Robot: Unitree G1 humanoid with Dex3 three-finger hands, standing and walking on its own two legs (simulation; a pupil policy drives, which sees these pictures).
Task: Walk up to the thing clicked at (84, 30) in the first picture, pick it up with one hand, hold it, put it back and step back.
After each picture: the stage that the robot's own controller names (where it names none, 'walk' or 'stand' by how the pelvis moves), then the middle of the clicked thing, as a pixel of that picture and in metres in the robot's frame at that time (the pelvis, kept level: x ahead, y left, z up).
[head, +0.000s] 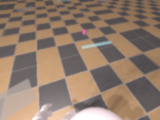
stand; (84, 32) +2.13 +0.28 -0.72
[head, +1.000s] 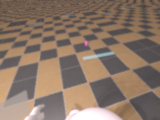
walk; (86, 43) +2.01 +0.33 -0.70
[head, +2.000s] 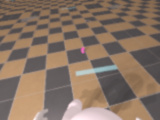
walk; (83, 50) +1.41 +0.32 -0.72
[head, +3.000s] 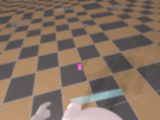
walk; (80, 66) +0.90 +0.26 -0.72
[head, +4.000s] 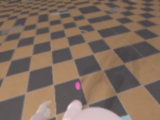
walk; (78, 85) +0.54 +0.23 -0.71
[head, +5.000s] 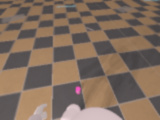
stand; (78, 90) +0.43 +0.15 -0.70
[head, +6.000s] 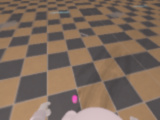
stand; (74, 99) +0.35 +0.16 -0.71
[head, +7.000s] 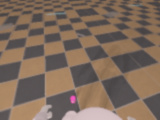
stand; (73, 99) +0.35 +0.20 -0.72
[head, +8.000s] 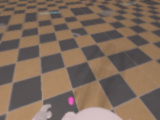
stand; (71, 100) +0.32 +0.21 -0.72
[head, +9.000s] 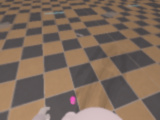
stand; (73, 100) +0.34 +0.18 -0.73
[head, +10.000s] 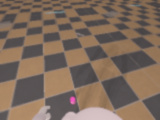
stand; (72, 100) +0.33 +0.18 -0.73
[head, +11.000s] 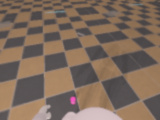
go down; (73, 100) +0.32 +0.18 -0.72
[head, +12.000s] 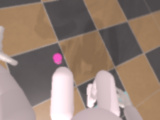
go down; (58, 59) +0.41 +0.23 -0.30
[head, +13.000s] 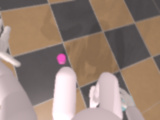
close in; (61, 59) +0.40 +0.23 -0.29
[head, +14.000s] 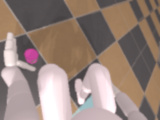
close in; (31, 56) +0.39 +0.27 -0.22
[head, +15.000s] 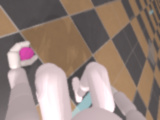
close; (26, 55) +0.39 +0.28 -0.22
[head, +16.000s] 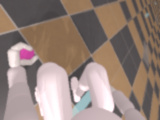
lift; (26, 55) +0.38 +0.28 -0.23
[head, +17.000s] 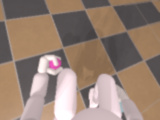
lift; (55, 65) +0.32 +0.26 -0.08
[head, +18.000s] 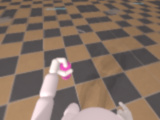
hold; (65, 70) +0.33 +0.17 +0.06
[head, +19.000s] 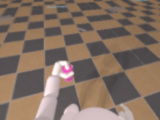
hold; (67, 73) +0.33 +0.17 +0.01
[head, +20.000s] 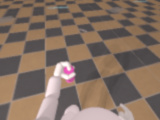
hold; (69, 74) +0.32 +0.16 +0.01
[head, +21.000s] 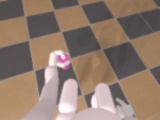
crouch; (64, 61) +0.40 +0.19 -0.08
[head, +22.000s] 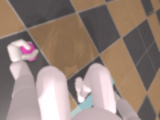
lower; (29, 52) +0.40 +0.28 -0.23
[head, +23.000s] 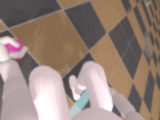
lower; (16, 49) +0.42 +0.30 -0.22
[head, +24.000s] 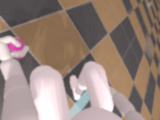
lower; (17, 49) +0.42 +0.30 -0.22
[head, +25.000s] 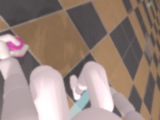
lower; (17, 47) +0.43 +0.30 -0.22
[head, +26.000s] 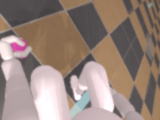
loosen; (20, 49) +0.42 +0.29 -0.22
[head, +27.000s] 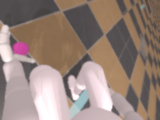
withdraw; (21, 52) +0.41 +0.27 -0.23
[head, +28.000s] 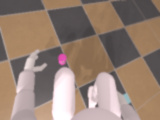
walk; (62, 59) +0.43 +0.23 -0.30
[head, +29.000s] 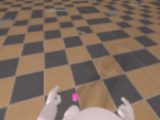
stand; (75, 97) +0.37 +0.14 -0.65
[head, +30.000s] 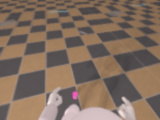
stand; (75, 95) +0.40 +0.16 -0.66
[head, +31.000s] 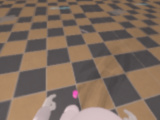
stand; (75, 94) +0.39 +0.15 -0.69
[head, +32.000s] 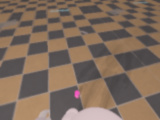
walk; (77, 94) +0.41 +0.15 -0.72
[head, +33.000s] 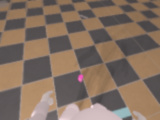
walk; (80, 78) +0.52 +0.10 -0.70
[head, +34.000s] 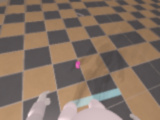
walk; (77, 64) +0.79 +0.14 -0.71
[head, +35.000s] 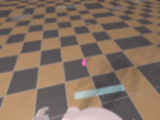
stand; (84, 62) +1.01 +0.16 -0.71
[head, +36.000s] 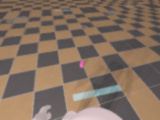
stand; (81, 64) +1.03 +0.16 -0.72
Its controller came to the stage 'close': yes
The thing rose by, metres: 0.72
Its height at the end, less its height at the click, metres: +0.00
